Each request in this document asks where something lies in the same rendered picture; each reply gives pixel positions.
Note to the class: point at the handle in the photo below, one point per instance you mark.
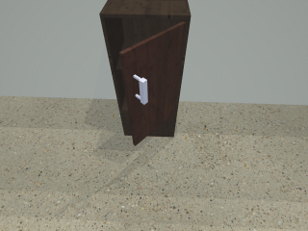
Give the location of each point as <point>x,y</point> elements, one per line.
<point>143,97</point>

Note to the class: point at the cupboard door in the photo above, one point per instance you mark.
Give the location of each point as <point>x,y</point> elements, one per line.
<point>158,60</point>

